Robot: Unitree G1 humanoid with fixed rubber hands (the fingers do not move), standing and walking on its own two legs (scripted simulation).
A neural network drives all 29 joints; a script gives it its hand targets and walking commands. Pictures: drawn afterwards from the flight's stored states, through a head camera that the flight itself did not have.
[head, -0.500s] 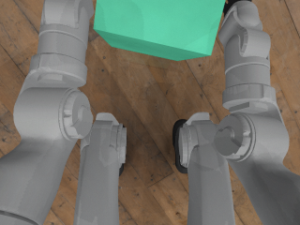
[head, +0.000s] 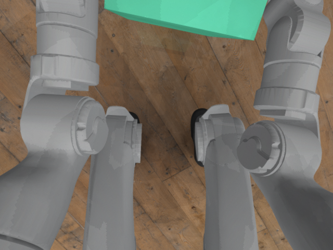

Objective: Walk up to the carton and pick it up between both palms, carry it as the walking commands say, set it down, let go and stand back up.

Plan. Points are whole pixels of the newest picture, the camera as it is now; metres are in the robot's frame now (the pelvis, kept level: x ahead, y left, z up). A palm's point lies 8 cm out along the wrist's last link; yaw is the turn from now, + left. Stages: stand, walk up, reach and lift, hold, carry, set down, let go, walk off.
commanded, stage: reach and lift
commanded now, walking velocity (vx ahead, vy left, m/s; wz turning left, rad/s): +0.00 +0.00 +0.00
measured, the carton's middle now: out of the picture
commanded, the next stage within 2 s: none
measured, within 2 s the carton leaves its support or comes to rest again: neither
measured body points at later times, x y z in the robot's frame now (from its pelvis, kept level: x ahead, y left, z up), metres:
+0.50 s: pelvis +0.01 +0.00 +0.04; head +0.32 +0.01 +0.36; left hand +0.58 +0.12 -0.04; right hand +0.54 -0.17 -0.04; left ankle +0.11 +0.12 -0.41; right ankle +0.12 -0.14 -0.41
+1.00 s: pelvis +0.03 +0.00 +0.10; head +0.30 +0.01 +0.46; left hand +0.56 +0.11 +0.04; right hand +0.52 -0.18 +0.03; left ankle +0.11 +0.12 -0.41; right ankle +0.12 -0.14 -0.41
